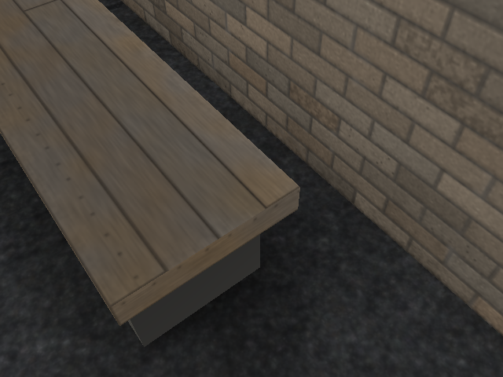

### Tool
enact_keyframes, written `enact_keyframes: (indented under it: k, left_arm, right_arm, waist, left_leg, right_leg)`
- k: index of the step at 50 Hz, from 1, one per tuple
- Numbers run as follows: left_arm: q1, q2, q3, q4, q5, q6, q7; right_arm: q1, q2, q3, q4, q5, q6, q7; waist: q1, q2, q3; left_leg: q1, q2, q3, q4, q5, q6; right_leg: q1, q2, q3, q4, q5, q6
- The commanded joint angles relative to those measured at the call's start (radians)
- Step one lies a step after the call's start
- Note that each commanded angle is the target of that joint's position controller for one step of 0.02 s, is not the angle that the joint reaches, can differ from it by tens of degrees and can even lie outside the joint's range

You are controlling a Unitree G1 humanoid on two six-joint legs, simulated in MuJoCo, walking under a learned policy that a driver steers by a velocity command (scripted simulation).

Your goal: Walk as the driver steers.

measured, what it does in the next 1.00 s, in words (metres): walks ahead, turning left: left foot, then right foot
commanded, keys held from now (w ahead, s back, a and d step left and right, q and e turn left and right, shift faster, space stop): q+shift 0.08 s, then w+q+shift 0.92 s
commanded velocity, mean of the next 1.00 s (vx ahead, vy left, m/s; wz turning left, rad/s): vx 0.15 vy -0.19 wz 0.96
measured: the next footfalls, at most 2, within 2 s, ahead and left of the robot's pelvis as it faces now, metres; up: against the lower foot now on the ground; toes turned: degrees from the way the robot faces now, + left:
left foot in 0.34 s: -0.01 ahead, +0.08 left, +0.00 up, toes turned +24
right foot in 0.76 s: +0.38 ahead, -0.03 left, +0.00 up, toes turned +43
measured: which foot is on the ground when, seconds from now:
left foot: up 0.00-0.32, down 0.34-0.74, up 0.76-1.00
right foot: down 0.00-0.34, up 0.36-0.74, down 0.76-1.00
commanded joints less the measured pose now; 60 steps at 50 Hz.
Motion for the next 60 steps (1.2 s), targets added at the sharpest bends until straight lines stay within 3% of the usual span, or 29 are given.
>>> enact_keyframes:
  k: [1, 4, 9, 10, 11, 14, 16, 17, 18, 19, 21, 27, 31, 32, 34, 37, 38, 39, 40, 42, 43, 46, 49, 54, 55, 56, 57, 58, 60]
  left_arm:
    - [-0.036, 0.154, 0.040, -0.072, 0.014, -0.014, -0.001]
    - [-0.102, 0.109, 0.028, -0.102, 0.006, -0.031, -0.001]
    - [0.070, 0.145, 0.054, -0.060, 0.007, -0.034, -0.017]
    - [0.097, 0.137, 0.058, -0.060, 0.028, -0.019, -0.050]
    - [0.064, 0.131, 0.054, -0.073, 0.043, -0.011, -0.061]
    - [0.133, 0.126, 0.056, -0.054, 0.058, -0.012, -0.069]
    - [0.122, 0.118, 0.057, -0.046, 0.040, -0.022, -0.069]
    - [0.090, 0.112, 0.055, -0.055, 0.041, -0.031, -0.067]
    - [0.048, 0.019, 0.025, -0.101, 0.060, -0.038, -0.071]
    - [-0.002, 0.034, 0.027, -0.187, 0.084, -0.042, -0.094]
    - [-0.045, 0.132, 0.063, -0.181, 0.059, -0.045, -0.108]
    - [0.048, 0.086, 0.054, -0.161, 0.055, 0.002, -0.120]
    - [-0.070, 0.060, 0.043, -0.232, 0.043, 0.001, -0.133]
    - [-0.100, 0.071, 0.037, -0.225, -0.004, -0.034, -0.122]
    - [-0.038, 0.108, 0.059, -0.202, -0.011, -0.049, -0.101]
    - [0.171, 0.155, 0.089, -0.154, 0.031, -0.055, -0.037]
    - [0.244, 0.228, 0.082, -0.172, 0.055, -0.099, -0.015]
    - [0.302, 0.310, 0.087, -0.158, 0.010, -0.093, -0.024]
    - [0.270, 0.288, 0.091, -0.149, -0.013, -0.084, -0.022]
    - [0.085, 0.140, 0.051, -0.182, -0.008, -0.052, -0.013]
    - [0.010, 0.098, 0.040, -0.175, -0.016, -0.022, 0.001]
    - [0.013, 0.088, 0.045, -0.182, 0.019, -0.009, 0.003]
    - [0.037, 0.115, 0.057, -0.193, 0.023, -0.045, -0.008]
    - [0.009, 0.152, 0.077, -0.195, 0.013, -0.046, -0.026]
    - [0.050, 0.150, 0.084, -0.178, 0.013, -0.032, -0.030]
    - [0.091, 0.107, 0.076, -0.179, 0.005, -0.009, -0.050]
    - [-0.027, 0.098, 0.067, -0.289, 0.010, 0.010, -0.044]
    - [-0.009, 0.183, 0.112, -0.128, -0.078, 0.060, 0.028]
    - [0.139, 0.222, 0.143, -0.033, -0.064, 0.030, 0.018]
  right_arm:
    - [-0.006, -0.141, -0.039, -0.068, -0.021, -0.009, 0.003]
    - [0.081, -0.117, -0.036, -0.029, -0.015, 0.020, 0.040]
    - [-0.070, -0.080, -0.012, -0.081, 0.014, 0.031, 0.062]
    - [-0.029, -0.108, -0.015, -0.077, 0.004, 0.024, 0.050]
    - [-0.063, -0.132, -0.022, -0.076, 0.004, 0.026, 0.047]
    - [-0.120, -0.114, -0.014, -0.091, 0.002, 0.020, 0.030]
    - [0.049, -0.072, -0.007, -0.029, -0.010, -0.003, 0.019]
    - [0.208, -0.123, -0.027, 0.022, -0.019, -0.011, 0.009]
    - [0.320, -0.219, -0.038, 0.016, -0.016, -0.007, -0.006]
    - [0.327, -0.344, -0.067, -0.015, 0.001, 0.002, -0.041]
    - [0.189, -0.261, -0.051, -0.028, 0.001, 0.010, -0.057]
    - [0.171, -0.225, -0.047, -0.043, 0.011, -0.033, -0.052]
    - [0.185, -0.254, -0.061, -0.069, -0.001, -0.014, -0.062]
    - [0.060, -0.219, -0.045, -0.117, 0.018, -0.016, -0.049]
    - [-0.019, -0.246, -0.057, -0.164, 0.011, -0.015, -0.042]
    - [-0.016, -0.212, -0.047, -0.194, -0.005, -0.036, -0.053]
    - [0.107, -0.056, -0.004, -0.174, 0.019, -0.011, -0.051]
    - [0.284, -0.039, -0.002, -0.178, 0.019, 0.006, -0.054]
    - [0.312, -0.106, -0.026, -0.128, 0.013, 0.020, -0.040]
    - [0.088, -0.173, -0.040, -0.141, 0.003, 0.038, 0.005]
    - [0.028, -0.179, -0.043, -0.170, -0.014, 0.042, 0.021]
    - [0.009, -0.122, -0.019, -0.173, 0.003, 0.051, 0.026]
    - [-0.082, -0.100, -0.012, -0.228, 0.002, 0.074, 0.040]
    - [-0.084, -0.085, -0.007, -0.244, 0.020, 0.068, 0.049]
    - [-0.027, -0.100, -0.012, -0.221, 0.012, 0.056, 0.042]
    - [-0.007, -0.177, -0.023, -0.211, 0.018, 0.044, 0.023]
    - [0.013, -0.296, -0.053, -0.261, 0.020, 0.039, 0.012]
    - [-0.198, -0.181, -0.028, -0.337, 0.000, 0.058, 0.122]
    - [-0.461, -0.057, 0.024, -0.406, -0.023, 0.058, 0.137]
  waist:
    - [-0.003, -0.134, 0.012]
    - [-0.039, -0.167, -0.019]
    - [0.064, -0.178, -0.041]
    - [0.074, -0.289, -0.131]
    - [0.085, -0.356, -0.068]
    - [0.113, -0.245, -0.003]
    - [0.020, -0.100, -0.060]
    - [-0.074, 0.068, -0.061]
    - [-0.080, 0.223, 0.003]
    - [-0.097, 0.306, 0.004]
    - [-0.029, 0.126, 0.139]
    - [0.015, 0.141, -0.026]
    - [-0.017, 0.197, 0.017]
    - [-0.005, 0.239, -0.021]
    - [0.015, 0.287, -0.051]
    - [0.111, 0.120, -0.094]
    - [0.094, -0.059, -0.230]
    - [0.010, -0.313, -0.419]
    - [-0.002, -0.299, -0.464]
    - [0.027, -0.272, -0.235]
    - [-0.001, -0.369, -0.093]
    - [0.007, -0.303, -0.102]
    - [0.024, -0.237, -0.114]
    - [-0.002, -0.183, -0.133]
    - [-0.024, -0.061, -0.144]
    - [-0.018, 0.280, -0.054]
    - [-0.057, 0.382, -0.066]
    - [-0.118, 0.353, -0.058]
    - [0.060, 0.270, 0.005]
  left_leg:
    - [-0.116, 0.072, 0.098, 0.377, -0.100, -0.014]
    - [-0.122, 0.093, 0.150, 0.566, -0.014, -0.025]
    - [-0.172, 0.154, 0.201, 0.409, -0.037, -0.065]
    - [-0.067, 0.155, 0.273, 0.299, -0.064, -0.029]
    - [-0.008, 0.137, 0.328, 0.226, -0.102, -0.020]
    - [0.096, 0.125, 0.386, 0.038, -0.174, 0.038]
    - [0.345, 0.123, 0.367, -0.160, -0.036, 0.068]
    - [0.550, 0.222, 0.189, -0.269, -0.085, 0.081]
    - [0.654, 0.532, -0.312, -0.323, -0.295, 0.098]
    - [0.526, 0.677, -0.694, -0.516, -0.368, 0.269]
    - [0.405, 0.550, -0.440, -0.486, -0.222, 0.227]
    - [0.454, 0.350, -0.076, -0.256, 0.817, 0.122]
    - [0.385, 0.326, -0.109, -0.267, 0.712, 0.120]
    - [0.266, 0.239, -0.053, -0.280, 0.475, 0.104]
    - [0.175, 0.247, -0.117, -0.286, 0.348, 0.067]
    - [0.179, 0.193, -0.153, 0.018, 0.384, 0.009]
    - [-0.008, 0.025, -0.020, 0.348, -0.311, -0.020]
    - [-0.029, 0.010, 0.014, 0.557, -0.495, -0.037]
    - [0.022, 0.054, 0.042, 0.687, -0.394, -0.037]
    - [-0.029, 0.135, 0.116, 0.697, -0.199, -0.059]
    - [-0.014, 0.147, 0.165, 0.677, -0.199, -0.084]
    - [0.028, 0.140, 0.210, 0.551, -0.179, -0.072]
    - [0.051, 0.212, 0.186, 0.397, -0.174, -0.022]
    - [0.313, 0.176, 0.315, 0.000, -0.025, 0.017]
    - [0.413, 0.164, 0.244, -0.106, 0.027, 0.036]
    - [0.404, 0.319, -0.066, -0.331, 0.129, 0.101]
    - [0.268, 0.515, -0.423, -0.405, 0.356, 0.264]
    - [0.037, 0.393, -0.214, -0.418, -0.371, 0.414]
    - [-0.237, 0.287, -0.036, -0.345, -0.234, 0.301]
  right_leg:
    - [-0.031, -0.368, 0.317, -0.347, -0.179, -0.168]
    - [0.049, -0.251, 0.061, -0.273, 0.124, -0.133]
    - [0.271, -0.309, -0.028, -0.187, 0.420, -0.169]
    - [0.227, -0.210, -0.108, -0.262, -0.224, -0.136]
    - [0.137, -0.196, -0.114, -0.305, -0.407, -0.125]
    - [0.079, -0.235, -0.149, -0.262, -0.403, -0.141]
    - [-0.019, -0.194, -0.255, -0.051, -0.391, -0.106]
    - [-0.221, -0.129, -0.325, 0.224, -0.334, -0.063]
    - [-0.574, -0.065, -0.262, 0.556, -0.407, -0.006]
    - [-0.701, -0.031, -0.096, 0.606, -0.362, 0.040]
    - [-0.657, -0.097, -0.028, 0.650, -0.123, 0.063]
    - [-0.468, -0.053, -0.074, 0.666, 0.010, 0.060]
    - [-0.438, -0.039, -0.062, 0.476, 0.066, 0.056]
    - [-0.258, -0.021, -0.042, 0.281, 0.104, 0.072]
    - [0.008, 0.023, -0.078, 0.127, 0.106, 0.073]
    - [0.214, -0.026, -0.032, -0.108, 0.134, 0.022]
    - [0.495, -0.420, 0.261, -0.023, 0.726, 0.031]
    - [0.495, -0.634, 0.485, 0.013, 1.430, -0.006]
    - [0.444, -0.609, 0.423, 0.010, 1.400, -0.091]
    - [0.218, -0.408, 0.125, -0.078, 0.710, -0.116]
    - [0.101, -0.289, -0.022, -0.077, 0.698, -0.150]
    - [0.106, -0.298, -0.121, -0.091, 0.640, -0.156]
    - [0.115, -0.424, -0.070, -0.107, 0.498, -0.156]
    - [-0.027, -0.413, -0.195, -0.023, 0.141, -0.040]
    - [-0.114, -0.374, -0.235, 0.108, -0.014, 0.012]
    - [-0.299, -0.252, -0.320, 0.400, -0.329, 0.082]
    - [-0.417, -0.099, -0.167, 0.583, -0.462, 0.127]
    - [-0.186, -0.131, -0.094, 0.681, -0.380, 0.096]
    - [0.016, -0.176, -0.107, 0.548, -0.245, 0.075]
Velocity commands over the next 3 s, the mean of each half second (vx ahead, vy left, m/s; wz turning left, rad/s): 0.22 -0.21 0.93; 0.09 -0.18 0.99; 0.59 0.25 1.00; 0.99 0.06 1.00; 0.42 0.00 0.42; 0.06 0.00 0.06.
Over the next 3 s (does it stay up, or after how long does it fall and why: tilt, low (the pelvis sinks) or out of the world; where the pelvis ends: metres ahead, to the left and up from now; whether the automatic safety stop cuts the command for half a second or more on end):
stays up -0.13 0.76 0.01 its command is cut before an obstacle after 0.1 s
